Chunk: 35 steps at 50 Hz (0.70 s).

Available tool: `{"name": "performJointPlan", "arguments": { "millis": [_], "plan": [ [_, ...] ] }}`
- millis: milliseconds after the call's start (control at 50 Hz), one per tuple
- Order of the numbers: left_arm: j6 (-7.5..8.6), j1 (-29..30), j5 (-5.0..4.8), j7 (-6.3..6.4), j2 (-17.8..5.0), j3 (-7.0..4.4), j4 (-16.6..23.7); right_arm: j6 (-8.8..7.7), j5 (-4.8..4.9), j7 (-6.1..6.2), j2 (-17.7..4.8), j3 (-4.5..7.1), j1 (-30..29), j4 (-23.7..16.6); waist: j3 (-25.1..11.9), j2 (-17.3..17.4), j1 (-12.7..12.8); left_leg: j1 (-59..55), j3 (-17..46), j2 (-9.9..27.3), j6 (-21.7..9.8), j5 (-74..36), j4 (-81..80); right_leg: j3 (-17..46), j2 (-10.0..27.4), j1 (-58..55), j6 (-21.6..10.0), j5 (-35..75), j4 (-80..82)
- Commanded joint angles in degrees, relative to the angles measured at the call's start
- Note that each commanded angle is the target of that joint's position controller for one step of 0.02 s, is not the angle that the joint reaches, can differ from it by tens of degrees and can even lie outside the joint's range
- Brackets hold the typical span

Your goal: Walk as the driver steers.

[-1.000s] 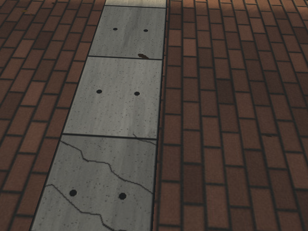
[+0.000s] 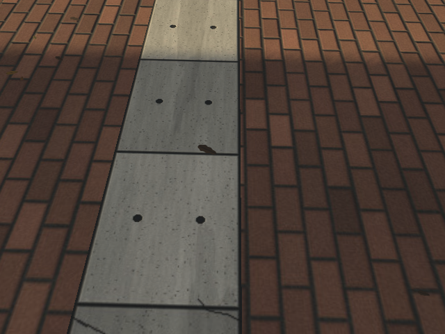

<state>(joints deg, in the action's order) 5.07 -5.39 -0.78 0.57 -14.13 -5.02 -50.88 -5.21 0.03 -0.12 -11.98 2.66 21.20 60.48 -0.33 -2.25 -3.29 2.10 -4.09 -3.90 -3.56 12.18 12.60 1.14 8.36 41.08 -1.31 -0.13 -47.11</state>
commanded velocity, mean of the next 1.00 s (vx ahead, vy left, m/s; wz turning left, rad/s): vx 0.50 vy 0.00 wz -0.21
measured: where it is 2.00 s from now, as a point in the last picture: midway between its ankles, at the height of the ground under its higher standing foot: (284, 188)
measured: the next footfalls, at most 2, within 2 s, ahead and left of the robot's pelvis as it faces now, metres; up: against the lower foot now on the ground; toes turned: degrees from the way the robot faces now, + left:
right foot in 0.20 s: +0.33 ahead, -0.14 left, +0.00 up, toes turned -3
left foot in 0.76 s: +0.61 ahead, +0.09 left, +0.00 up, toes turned -7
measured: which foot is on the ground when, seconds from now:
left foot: down 0.00-0.22, up 0.24-0.74, down 0.76-1.00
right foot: up 0.00-0.18, down 0.20-0.78, up 0.80-1.00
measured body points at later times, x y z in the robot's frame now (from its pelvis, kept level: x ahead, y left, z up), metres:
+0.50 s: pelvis +0.28 -0.06 +0.00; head +0.30 -0.07 +0.45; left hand +0.30 +0.20 -0.13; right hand +0.42 -0.33 -0.12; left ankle +0.39 +0.12 -0.67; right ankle +0.28 -0.14 -0.75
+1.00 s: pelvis +0.55 -0.01 +0.00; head +0.57 +0.00 +0.45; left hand +0.73 +0.24 -0.12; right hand +0.53 -0.29 -0.13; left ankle +0.57 +0.10 -0.75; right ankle +0.56 -0.18 -0.66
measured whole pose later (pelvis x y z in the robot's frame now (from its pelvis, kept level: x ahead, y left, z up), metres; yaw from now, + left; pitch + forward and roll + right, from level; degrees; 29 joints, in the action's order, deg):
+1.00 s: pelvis +0.55 -0.01 +0.00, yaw -15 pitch +1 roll +2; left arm 2.2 -12.6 -1.8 0.8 -17.0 -5.8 -47.9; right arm -6.2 -0.8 -0.2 -13.8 4.3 14.0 55.7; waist 0.8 -3.2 -1.9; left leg 9.1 -8.3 -0.4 -1.8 10.4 18.4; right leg 3.2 6.4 37.8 -1.9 -12.7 -63.4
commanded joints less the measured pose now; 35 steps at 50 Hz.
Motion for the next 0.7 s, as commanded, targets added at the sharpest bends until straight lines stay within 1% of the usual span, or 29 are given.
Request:
{"name": "performJointPlan", "arguments": {
  "millis": [20, 80, 120, 140, 160, 180, 200, 220, 240, 260, 280, 300, 320, 340, 360, 380, 400, 420, 440, 460, 500, 560, 600, 640, 660, 700],
  "plan": [
    [0.49, 5.83, -0.21, -1.02, -0.84, 0.75, 4.0, -0.73, 0.5, 0.64, -9.33, 1.49, -0.14, -3.0, 5.52, 4.73, 0.39, 4.06, 7.03, 14.72, -7.6, -15.71, -6.6, -1.99, -1.84, -1.77, 0.01, 6.64, 9.34],
    [0.77, 10.78, -0.56, -2.15, -1.21, 1.27, 5.99, -0.03, 0.92, 0.74, -9.69, 1.72, 3.59, -1.64, 6.99, 4.59, -1.09, -2.48, 7.03, 16.93, -7.53, -15.82, -4.48, -1.97, -2.87, -0.19, -0.87, 5.15, 14.38],
    [1.05, 12.38, -0.67, -2.92, -2.01, 1.31, 7.27, 0.57, 1.03, 0.91, -10.26, 2.09, 4.36, -1.17, 6.89, 5.08, -0.68, -6.83, 7.29, 18.79, -7.0, -19.22, -1.93, -1.87, -3.46, -0.24, -2.09, 1.56, 16.47],
    [1.15, 11.74, -0.74, -3.17, -2.79, 1.13, 7.44, 0.83, 1.05, 0.96, -10.71, 2.32, 3.97, -1.21, 6.09, 5.63, 0.21, -8.26, 7.13, 19.29, -6.49, -23.01, -0.18, -2.24, -4.15, -2.27, -2.83, -0.64, 17.35],
    [1.22, 9.46, -0.73, -3.23, -4.1, 0.63, 7.14, 1.04, 0.99, 0.99, -11.39, 2.55, 3.01, -1.5, 4.2, 6.7, 1.88, -8.99, 6.7, 19.25, -5.83, -31.18, 2.8, -3.23, -5.63, -6.86, -3.7, -2.74, 17.76],
    [1.26, 4.61, -0.64, -3.13, -5.99, -0.27, 6.02, 1.33, 0.91, 0.95, -11.97, 2.72, 1.86, -1.8, 0.67, 7.83, 4.81, -8.94, 5.64, 18.37, -5.05, -41.39, 8.85, -4.84, -7.74, -14.6, -4.92, -3.78, 17.97],
    [1.18, -5.24, -0.54, -2.83, -8.6, -1.68, 2.99, 1.65, 0.74, 0.9, -11.04, 2.32, 0.72, -2.31, -5.04, 7.5, 9.56, -5.3, 3.45, 15.44, -3.47, -45.6, 20.11, -5.69, -9.11, -27.99, -6.75, -2.27, 18.44],
    [1.04, -16.25, 0.29, -2.22, -12.85, -2.85, 0.63, 1.62, -0.13, 0.85, -9.25, 1.43, 1.1, -3.72, -13.63, 2.08, 12.7, 8.32, 1.36, 12.09, -1.52, -29.63, 38.34, 5.79, 0.99, -47.42, -10.49, -0.38, 16.02],
    [0.91, -19.96, 0.85, -2.58, -15.92, -3.24, -0.91, 0.34, 0.3, 0.11, -0.59, -0.99, 8.89, -3.75, -22.61, -13.32, 8.11, 30.27, 3.59, 0.71, 1.85, 13.91, 58.77, 35.38, 14.66, -65.78, -19.9, -13.07, 23.84],
    [0.88, -19.36, 0.5, -2.6, -10.5, -1.63, -0.51, -1.2, 1.66, -0.24, -6.15, 0.2, 4.97, -3.34, -22.05, -9.09, 10.1, 36.43, 11.66, 2.34, 0.79, 20.16, 65.66, 40.58, 13.73, -65.29, -18.01, -17.06, 28.87],
    [1.04, -13.8, 0.16, -2.38, -8.28, -0.89, 0.31, -2.01, 2.9, -0.33, -9.23, 1.06, -0.83, -5.32, -12.81, -7.01, 9.3, 40.59, 10.34, 5.3, -0.01, 16.36, 66.74, 31.19, 11.97, -57.74, -15.26, -13.66, 29.58],
    [1.2, -8.79, 0.38, -2.32, -6.96, -0.3, 1.53, -2.27, 2.8, 0.11, -9.41, 1.1, -4.17, -6.01, -7.93, -1.24, 7.46, 38.7, 8.94, 8.4, -0.14, 10.97, 64.03, 23.85, 9.93, -48.34, -13.83, -7.38, 31.0],
    [1.45, -5.82, 0.94, -2.49, -5.85, -0.01, 1.77, -1.94, 1.87, 0.54, -8.97, 1.57, -5.63, -6.13, -4.47, 0.91, 5.54, 36.02, 8.37, 10.32, 0.07, 7.76, 60.27, 19.0, 8.01, -40.36, -13.02, -2.76, 32.64],
    [1.72, -4.58, 1.46, -2.66, -4.45, 0.46, 1.65, -1.05, 1.46, 0.7, -8.21, 1.84, -4.28, -5.77, -3.64, 0.17, 3.38, 32.21, 8.89, 11.94, -0.08, 5.84, 57.89, 15.52, 6.25, -35.74, -12.3, -1.37, 34.47],
    [1.84, -4.72, 1.48, -2.82, -4.12, 0.54, 1.18, -0.21, 1.41, 0.75, -6.81, 1.8, -3.04, -5.45, -3.23, -0.65, 2.43, 30.16, 8.81, 12.37, 0.03, 5.03, 55.95, 13.98, 5.57, -33.25, -12.41, -1.83, 36.17],
    [1.97, -5.54, 1.25, -2.73, -4.52, 0.46, 0.65, 0.43, 1.36, 0.84, -5.72, 1.72, -2.53, -5.3, -2.51, -0.81, 1.95, 29.68, 8.44, 12.78, 0.32, 4.68, 53.95, 12.42, 5.17, -31.62, -12.85, -1.97, 37.63],
    [2.05, -6.35, 1.09, -2.45, -5.25, 0.32, 0.14, 0.89, 1.27, 0.93, -5.52, 1.78, -3.43, -5.6, -1.27, -1.0, 1.75, 30.54, 8.08, 13.13, 0.76, 3.47, 51.75, 10.98, 4.92, -30.37, -13.12, -2.22, 38.97],
    [2.04, -7.14, 1.14, -2.04, -6.22, 0.13, -0.2, 1.15, 1.05, 1.03, -5.79, 1.9, -5.49, -6.33, -0.1, -0.89, 1.87, 32.43, 7.9, 13.42, 1.28, 1.05, 49.24, 10.0, 4.82, -29.95, -13.26, -2.73, 40.14],
    [1.96, -8.1, 1.17, -1.6, -6.94, -0.04, -0.53, 1.28, 0.77, 1.08, -6.19, 2.03, -7.99, -7.17, 0.97, -0.56, 2.36, 34.82, 7.88, 13.65, 1.88, -1.88, 46.06, 9.38, 4.83, -30.37, -13.25, -3.18, 40.99],
    [1.79, -9.43, 0.96, -1.23, -7.24, -0.09, -0.88, 1.21, 0.31, 1.12, -6.58, 2.19, -10.77, -8.12, 1.81, -0.24, 3.11, 36.6, 7.76, 13.62, 2.47, -4.97, 42.55, 9.32, 4.54, -30.82, -13.11, -3.43, 41.52],
    [1.36, -11.44, 0.62, -0.67, -7.52, -0.09, -1.38, 0.8, -0.02, 0.97, -6.41, 2.29, -14.91, -9.55, 2.66, -0.27, 3.95, 37.65, 7.5, 12.64, 3.33, -11.06, 35.2, 8.29, 3.42, -31.81, -12.18, -3.44, 41.71],
    [0.98, -13.95, 0.13, -0.17, -8.29, -0.31, -2.03, 0.17, 0.27, 0.54, -5.7, 1.98, -20.72, -10.99, 3.51, -0.81, 5.59, 34.96, 6.32, 9.96, 4.22, -17.2, 24.97, 6.48, 1.9, -32.13, -10.75, -3.64, 40.78],
    [0.69, -15.94, -0.18, 0.0, -8.42, -0.42, -2.76, -0.14, 0.61, 0.08, -5.48, 1.67, -24.1, -11.87, 4.05, -1.27, 6.69, 33.11, 5.81, 8.62, 4.64, -17.7, 21.01, 6.69, 2.07, -32.88, -10.5, -4.56, 39.59],
    [0.3, -17.44, -0.42, 0.15, -8.37, -0.56, -3.35, -0.65, 0.95, -0.52, -5.76, 1.44, -26.87, -12.98, 4.6, -1.73, 7.42, 32.34, 6.09, 7.9, 4.57, -16.09, 18.06, 7.94, 2.99, -34.87, -10.44, -5.15, 37.19],
    [0.07, -17.68, -0.53, 0.3, -8.54, -0.72, -3.43, -1.0, 1.09, -0.82, -6.27, 1.45, -27.53, -13.46, 4.62, -2.02, 7.26, 31.51, 6.53, 7.71, 4.31, -14.82, 16.59, 8.95, 3.64, -35.88, -10.23, -5.52, 35.74],
    [-0.43, -16.83, -0.61, 0.65, -9.37, -1.2, -3.17, -1.69, 1.31, -1.14, -8.3, 1.97, -25.85, -13.51, 3.69, -3.27, 5.51, 27.25, 6.98, 7.19, 3.58, -11.35, 14.47, 11.32, 4.96, -37.08, -9.34, -5.32, 32.87]
  ]
}}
